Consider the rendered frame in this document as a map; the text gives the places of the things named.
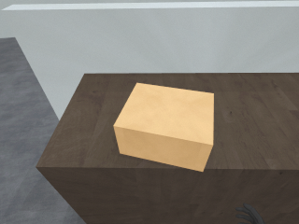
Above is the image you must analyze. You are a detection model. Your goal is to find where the right robot hand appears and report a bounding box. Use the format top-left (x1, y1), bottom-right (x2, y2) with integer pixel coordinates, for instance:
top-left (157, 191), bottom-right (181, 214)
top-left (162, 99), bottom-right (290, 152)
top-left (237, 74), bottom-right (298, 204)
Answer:
top-left (235, 203), bottom-right (266, 224)

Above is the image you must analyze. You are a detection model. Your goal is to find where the pedestal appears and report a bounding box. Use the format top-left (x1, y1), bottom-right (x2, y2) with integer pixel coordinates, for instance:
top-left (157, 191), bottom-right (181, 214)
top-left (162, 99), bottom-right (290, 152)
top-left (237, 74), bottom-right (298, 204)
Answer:
top-left (36, 73), bottom-right (299, 224)

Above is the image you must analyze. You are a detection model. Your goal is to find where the carton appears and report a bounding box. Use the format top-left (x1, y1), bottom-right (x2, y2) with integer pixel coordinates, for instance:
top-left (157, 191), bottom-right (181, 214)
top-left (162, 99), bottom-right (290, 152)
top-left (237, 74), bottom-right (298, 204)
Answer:
top-left (113, 83), bottom-right (214, 172)

